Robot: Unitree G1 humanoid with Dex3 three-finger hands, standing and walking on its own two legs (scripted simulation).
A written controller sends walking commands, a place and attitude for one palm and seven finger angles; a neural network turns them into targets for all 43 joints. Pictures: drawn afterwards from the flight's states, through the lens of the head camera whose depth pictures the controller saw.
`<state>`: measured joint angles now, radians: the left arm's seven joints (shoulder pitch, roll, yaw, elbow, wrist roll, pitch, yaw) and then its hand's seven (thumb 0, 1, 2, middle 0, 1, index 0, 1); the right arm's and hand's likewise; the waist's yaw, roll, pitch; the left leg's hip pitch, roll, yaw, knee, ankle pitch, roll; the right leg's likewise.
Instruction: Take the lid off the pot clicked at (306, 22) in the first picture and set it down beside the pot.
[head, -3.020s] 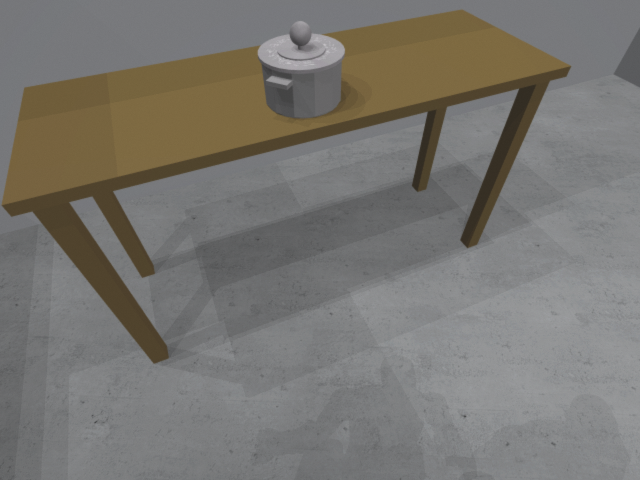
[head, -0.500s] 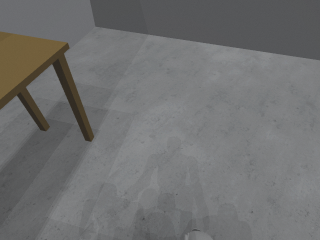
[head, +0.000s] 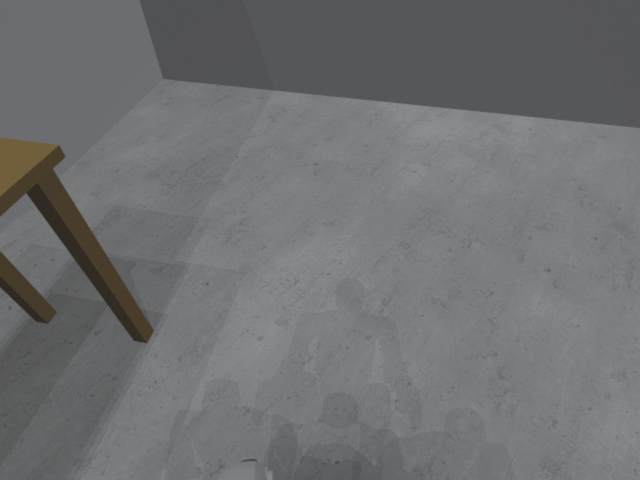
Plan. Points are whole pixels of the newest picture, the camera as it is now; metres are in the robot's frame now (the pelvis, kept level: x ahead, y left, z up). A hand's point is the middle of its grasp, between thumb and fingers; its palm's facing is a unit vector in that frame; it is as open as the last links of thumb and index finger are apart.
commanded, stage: turn to face it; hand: left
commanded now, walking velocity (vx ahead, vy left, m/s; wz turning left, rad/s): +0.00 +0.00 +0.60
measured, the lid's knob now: out of the picture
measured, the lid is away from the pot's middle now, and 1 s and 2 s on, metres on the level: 0.00 0.00 0.00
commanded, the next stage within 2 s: none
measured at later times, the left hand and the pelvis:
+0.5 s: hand out of the picture +0.10 +0.22 -0.17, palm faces +0.34 -0.90 -0.27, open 7.4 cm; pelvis +0.08 +0.00 -0.01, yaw +17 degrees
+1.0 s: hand out of the picture +0.00 +0.21 -0.19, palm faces +0.61 -0.75 -0.25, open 7.4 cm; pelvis +0.09 +0.01 -0.02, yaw +36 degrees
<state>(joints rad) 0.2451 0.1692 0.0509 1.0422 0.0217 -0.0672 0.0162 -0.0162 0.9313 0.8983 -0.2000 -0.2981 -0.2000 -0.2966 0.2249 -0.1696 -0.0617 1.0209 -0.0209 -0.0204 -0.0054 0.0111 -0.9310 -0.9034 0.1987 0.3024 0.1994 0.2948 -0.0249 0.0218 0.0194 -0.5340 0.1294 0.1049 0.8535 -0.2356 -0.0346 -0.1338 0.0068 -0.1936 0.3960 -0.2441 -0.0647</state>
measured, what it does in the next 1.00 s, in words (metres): steps on the spot, turning left: left foot, then right foot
